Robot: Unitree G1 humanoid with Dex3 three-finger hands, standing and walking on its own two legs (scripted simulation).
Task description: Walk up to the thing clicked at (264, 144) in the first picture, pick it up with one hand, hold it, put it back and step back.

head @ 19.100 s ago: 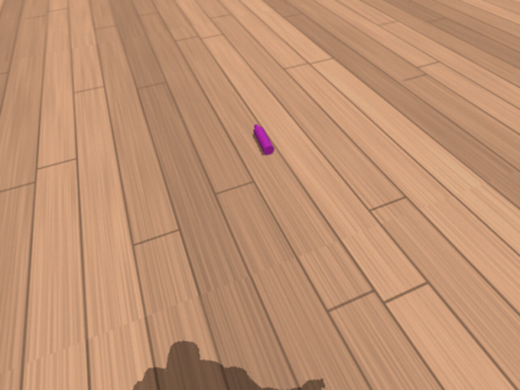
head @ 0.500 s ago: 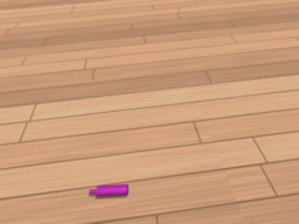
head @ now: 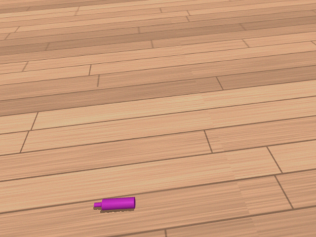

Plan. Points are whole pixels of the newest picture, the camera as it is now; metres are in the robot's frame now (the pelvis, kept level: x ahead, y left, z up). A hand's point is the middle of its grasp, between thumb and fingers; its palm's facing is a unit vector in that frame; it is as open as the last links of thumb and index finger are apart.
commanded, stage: stand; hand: left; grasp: from above
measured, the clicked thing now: (114, 203) +0.45 +0.33 -0.75
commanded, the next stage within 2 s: rise first in 0.62 s
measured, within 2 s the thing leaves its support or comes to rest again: neither
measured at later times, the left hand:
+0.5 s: hand out of the picture +0.06 +0.26 -0.16, palm faces -0.02 -0.94 -0.35, open 7.4 cm
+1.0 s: hand out of the picture +0.15 +0.26 -0.17, palm faces -0.03 -0.94 -0.35, open 9.7 cm
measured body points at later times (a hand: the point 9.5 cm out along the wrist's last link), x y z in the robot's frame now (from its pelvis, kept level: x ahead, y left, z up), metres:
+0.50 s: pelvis -0.01 +0.00 +0.00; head +0.00 +0.00 +0.45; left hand +0.06 +0.30 -0.13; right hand +0.05 -0.30 -0.14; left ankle -0.02 +0.13 -0.75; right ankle -0.01 -0.10 -0.75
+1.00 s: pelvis -0.02 +0.01 -0.03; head +0.04 +0.01 +0.42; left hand +0.15 +0.31 -0.15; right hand +0.08 -0.26 -0.15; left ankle -0.02 +0.13 -0.75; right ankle -0.01 -0.10 -0.75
